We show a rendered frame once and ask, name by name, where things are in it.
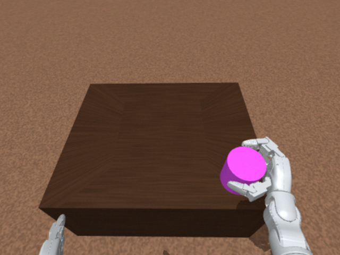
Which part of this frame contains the right robot hand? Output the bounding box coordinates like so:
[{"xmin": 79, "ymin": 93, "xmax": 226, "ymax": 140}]
[{"xmin": 227, "ymin": 137, "xmax": 292, "ymax": 202}]

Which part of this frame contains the can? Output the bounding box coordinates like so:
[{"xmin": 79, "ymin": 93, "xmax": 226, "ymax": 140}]
[{"xmin": 220, "ymin": 147, "xmax": 266, "ymax": 195}]

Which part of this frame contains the left robot hand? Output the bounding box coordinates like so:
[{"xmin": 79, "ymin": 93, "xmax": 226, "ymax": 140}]
[{"xmin": 39, "ymin": 214, "xmax": 65, "ymax": 255}]

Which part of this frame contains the right robot arm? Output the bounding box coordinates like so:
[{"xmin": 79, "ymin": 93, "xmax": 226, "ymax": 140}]
[{"xmin": 263, "ymin": 191, "xmax": 313, "ymax": 255}]

